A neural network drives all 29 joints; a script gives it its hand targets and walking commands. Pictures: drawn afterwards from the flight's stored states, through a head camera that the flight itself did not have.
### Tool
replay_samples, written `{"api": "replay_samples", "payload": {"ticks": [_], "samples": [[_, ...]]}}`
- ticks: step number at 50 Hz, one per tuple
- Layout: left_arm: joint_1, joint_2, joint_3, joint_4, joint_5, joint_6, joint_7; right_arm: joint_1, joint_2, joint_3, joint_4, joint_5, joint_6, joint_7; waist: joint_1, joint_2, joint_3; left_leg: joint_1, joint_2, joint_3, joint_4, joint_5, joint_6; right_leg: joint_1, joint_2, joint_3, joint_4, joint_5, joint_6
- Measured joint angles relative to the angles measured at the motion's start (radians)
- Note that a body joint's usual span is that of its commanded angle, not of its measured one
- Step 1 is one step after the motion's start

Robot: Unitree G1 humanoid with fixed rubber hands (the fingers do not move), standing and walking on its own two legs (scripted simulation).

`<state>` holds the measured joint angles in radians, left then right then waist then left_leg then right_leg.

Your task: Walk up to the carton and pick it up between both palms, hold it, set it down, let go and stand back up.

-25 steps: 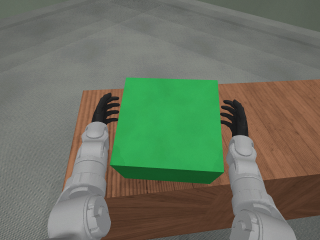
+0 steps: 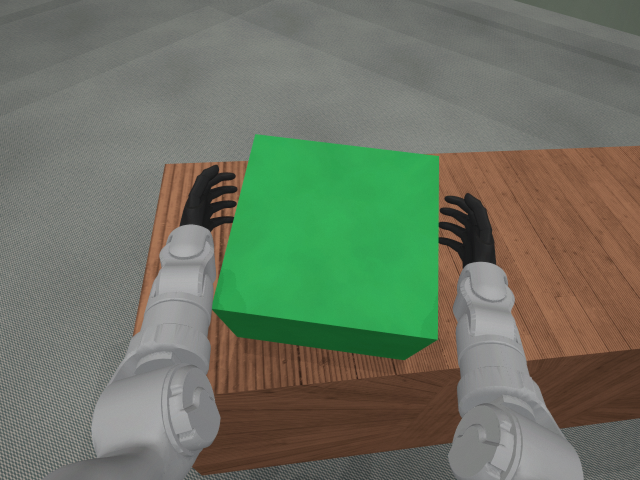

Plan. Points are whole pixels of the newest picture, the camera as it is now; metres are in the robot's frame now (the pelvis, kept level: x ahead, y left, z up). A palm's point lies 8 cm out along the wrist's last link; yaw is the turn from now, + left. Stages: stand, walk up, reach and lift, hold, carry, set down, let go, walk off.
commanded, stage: set down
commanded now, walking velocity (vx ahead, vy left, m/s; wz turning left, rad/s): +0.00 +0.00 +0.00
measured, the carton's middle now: (332, 251) +0.46 +0.01 -0.01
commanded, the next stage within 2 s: none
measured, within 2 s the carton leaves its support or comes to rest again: rests again in 1.80 s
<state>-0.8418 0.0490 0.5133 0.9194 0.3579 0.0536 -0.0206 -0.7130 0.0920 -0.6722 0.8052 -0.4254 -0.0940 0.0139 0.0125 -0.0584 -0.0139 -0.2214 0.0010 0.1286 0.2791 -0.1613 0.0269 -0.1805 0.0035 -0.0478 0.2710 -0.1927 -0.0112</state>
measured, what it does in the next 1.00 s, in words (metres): stands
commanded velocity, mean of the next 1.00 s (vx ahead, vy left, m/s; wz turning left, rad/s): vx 0.00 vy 0.00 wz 0.00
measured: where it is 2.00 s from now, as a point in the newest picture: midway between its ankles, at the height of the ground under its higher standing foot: outside the picture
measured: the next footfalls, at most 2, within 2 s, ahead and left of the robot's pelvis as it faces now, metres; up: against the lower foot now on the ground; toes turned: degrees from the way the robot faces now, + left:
none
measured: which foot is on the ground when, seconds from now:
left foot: down 0.00-1.00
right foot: down 0.00-1.00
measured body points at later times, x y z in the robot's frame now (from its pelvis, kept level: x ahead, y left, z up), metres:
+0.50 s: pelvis +0.02 -0.02 +0.00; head +0.09 -0.01 +0.44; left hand +0.46 +0.19 +0.06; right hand +0.44 -0.17 +0.06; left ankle -0.02 +0.09 -0.75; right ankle -0.04 -0.11 -0.74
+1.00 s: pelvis +0.00 +0.00 +0.00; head +0.09 +0.01 +0.44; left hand +0.46 +0.19 +0.06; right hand +0.43 -0.18 +0.05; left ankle -0.02 +0.09 -0.75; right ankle -0.04 -0.11 -0.75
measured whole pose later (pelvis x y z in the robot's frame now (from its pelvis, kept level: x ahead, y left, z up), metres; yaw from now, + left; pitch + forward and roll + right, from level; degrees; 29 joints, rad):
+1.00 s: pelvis +0.00 +0.00 +0.00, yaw +0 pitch +13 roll +0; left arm -0.91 0.09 0.61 1.05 0.36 -0.13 -0.04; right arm -0.77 0.09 -0.63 0.83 -0.42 -0.17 -0.04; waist -0.02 -0.02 -0.04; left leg -0.38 0.01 0.12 0.33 -0.17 0.03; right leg -0.34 0.00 -0.06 0.32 -0.20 -0.01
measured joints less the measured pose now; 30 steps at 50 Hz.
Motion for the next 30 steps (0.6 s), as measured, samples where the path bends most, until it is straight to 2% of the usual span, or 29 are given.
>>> {"api": "replay_samples", "payload": {"ticks": [4,19,27,30], "samples": [[-0.001,0.01,-0.01,0.025,-0.019,-0.021,0.015,0.004,-0.002,0.013,0.006,-0.002,-0.009,-0.004,-0.001,0.007,-0.027,-0.033,0.007,-0.004,0.016,-0.014,-0.006,-0.027,0.006,-0.004,0.005,-0.01,-0.004],[-0.033,0.078,0.014,0.148,-0.06,-0.128,-0.004,-0.022,0.014,0.063,0.034,-0.013,-0.077,-0.072,-0.029,0.068,-0.063,-0.13,0.023,-0.04,0.029,-0.002,-0.02,-0.14,0.018,-0.044,0.07,-0.006,0.017],[-0.056,0.081,0.033,0.194,-0.043,-0.186,-0.024,-0.02,0.001,0.065,0.054,-0.009,-0.102,-0.088,-0.044,0.047,-0.042,-0.11,0.02,-0.057,0.011,0.001,-0.016,-0.125,0.015,-0.061,0.074,-0.003,0.031],[-0.06,0.073,0.037,0.182,-0.03,-0.185,-0.02,-0.027,-0.002,0.047,0.072,-0.003,-0.109,-0.083,-0.039,0.028,-0.037,-0.109,0.02,-0.045,0.015,-0.001,-0.016,-0.116,0.016,-0.051,0.054,0.0,0.016]]}}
